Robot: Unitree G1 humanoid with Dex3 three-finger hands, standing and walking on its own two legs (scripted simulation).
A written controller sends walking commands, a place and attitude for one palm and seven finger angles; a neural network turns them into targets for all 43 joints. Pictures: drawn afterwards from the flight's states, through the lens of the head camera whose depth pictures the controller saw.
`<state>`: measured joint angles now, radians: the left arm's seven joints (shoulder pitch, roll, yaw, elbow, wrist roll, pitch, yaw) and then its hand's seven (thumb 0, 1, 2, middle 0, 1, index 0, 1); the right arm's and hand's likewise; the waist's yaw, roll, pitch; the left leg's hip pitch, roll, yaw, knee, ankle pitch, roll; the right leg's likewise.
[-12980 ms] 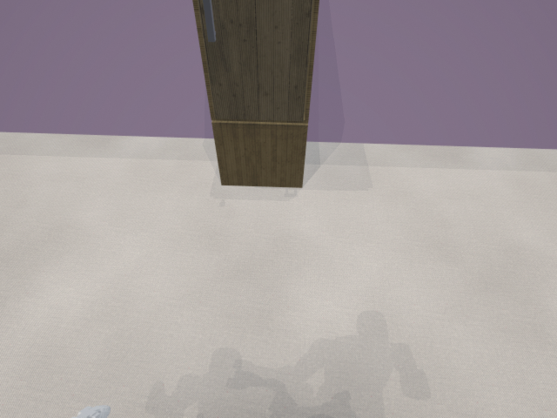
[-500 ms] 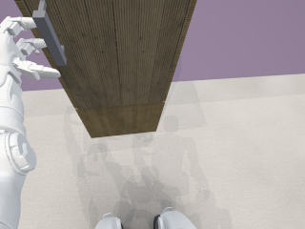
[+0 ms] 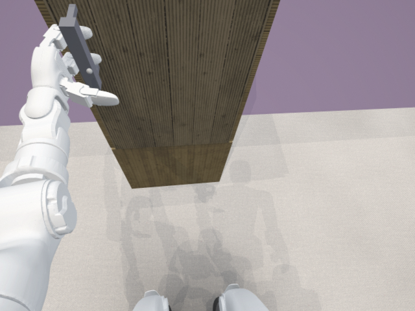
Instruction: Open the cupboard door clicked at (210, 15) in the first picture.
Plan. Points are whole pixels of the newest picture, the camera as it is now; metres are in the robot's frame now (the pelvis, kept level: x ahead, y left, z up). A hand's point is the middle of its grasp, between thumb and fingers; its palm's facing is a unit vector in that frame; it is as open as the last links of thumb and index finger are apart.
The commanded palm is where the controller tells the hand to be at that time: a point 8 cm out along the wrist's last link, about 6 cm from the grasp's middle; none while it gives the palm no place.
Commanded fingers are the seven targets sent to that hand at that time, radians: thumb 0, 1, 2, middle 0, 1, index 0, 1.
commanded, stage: slide the fingers in behind the handle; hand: left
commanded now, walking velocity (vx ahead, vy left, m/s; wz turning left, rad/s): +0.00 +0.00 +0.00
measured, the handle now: (84, 50) +0.58 +0.17 +0.11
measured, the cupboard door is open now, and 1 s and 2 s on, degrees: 0 0 12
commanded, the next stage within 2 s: close the thumb around the handle in 0.58 s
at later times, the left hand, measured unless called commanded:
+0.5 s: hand (98, 71) +0.53 +0.15 +0.11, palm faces +0.03 -1.00 -0.02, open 14.2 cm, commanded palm +0.50 +0.19 +0.11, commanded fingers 0.00 -0.50 0.30 -0.30 -1.20 -0.30 -1.20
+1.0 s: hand (97, 71) +0.53 +0.15 +0.11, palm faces +0.02 -1.00 -0.01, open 11.1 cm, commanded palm +0.51 +0.19 +0.11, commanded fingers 0.00 0.45 0.71 -0.37 -1.30 -0.37 -1.30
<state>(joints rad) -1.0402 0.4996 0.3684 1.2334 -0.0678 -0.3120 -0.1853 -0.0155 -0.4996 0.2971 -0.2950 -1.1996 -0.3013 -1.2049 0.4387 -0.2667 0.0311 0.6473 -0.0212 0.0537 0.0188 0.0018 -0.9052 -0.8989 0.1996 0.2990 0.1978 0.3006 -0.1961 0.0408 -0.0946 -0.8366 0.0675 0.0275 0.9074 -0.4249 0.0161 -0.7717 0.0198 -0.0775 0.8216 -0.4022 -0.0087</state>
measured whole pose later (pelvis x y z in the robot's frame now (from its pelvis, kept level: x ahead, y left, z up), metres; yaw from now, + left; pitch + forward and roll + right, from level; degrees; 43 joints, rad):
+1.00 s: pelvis +0.00 -0.01 +0.00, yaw +0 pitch +20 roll -2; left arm -1.02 0.48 0.36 1.24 -0.07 -0.33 -0.15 -0.01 -0.06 0.49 -0.32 -1.25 -0.32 -1.24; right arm 0.43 -0.27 0.02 0.65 -0.02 0.04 0.01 0.00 -0.91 -0.90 0.20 0.30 0.20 0.30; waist -0.19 0.04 -0.09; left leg -0.81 0.07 0.03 0.88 -0.41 0.00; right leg -0.76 0.02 -0.07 0.81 -0.40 -0.02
